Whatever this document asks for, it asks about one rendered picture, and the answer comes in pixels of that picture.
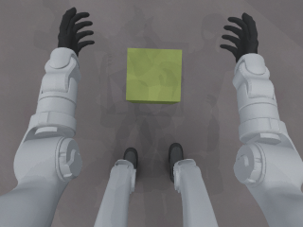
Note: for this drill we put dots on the robot left hand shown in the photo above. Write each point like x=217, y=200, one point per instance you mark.
x=68, y=36

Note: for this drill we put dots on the robot right forearm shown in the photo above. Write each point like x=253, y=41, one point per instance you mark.
x=257, y=105

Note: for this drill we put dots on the robot left forearm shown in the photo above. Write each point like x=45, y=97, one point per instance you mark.
x=57, y=101

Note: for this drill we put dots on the robot right hand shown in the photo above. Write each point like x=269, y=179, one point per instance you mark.
x=247, y=43

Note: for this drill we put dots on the robot left thigh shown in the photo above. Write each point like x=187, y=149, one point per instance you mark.
x=114, y=208

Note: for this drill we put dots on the left robot upper arm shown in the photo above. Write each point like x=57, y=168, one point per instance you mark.
x=43, y=168

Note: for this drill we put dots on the carton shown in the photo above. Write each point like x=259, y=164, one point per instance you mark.
x=154, y=75

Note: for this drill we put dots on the right robot shin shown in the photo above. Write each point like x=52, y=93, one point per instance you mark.
x=186, y=161

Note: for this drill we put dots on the right robot upper arm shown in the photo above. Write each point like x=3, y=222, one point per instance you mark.
x=273, y=175

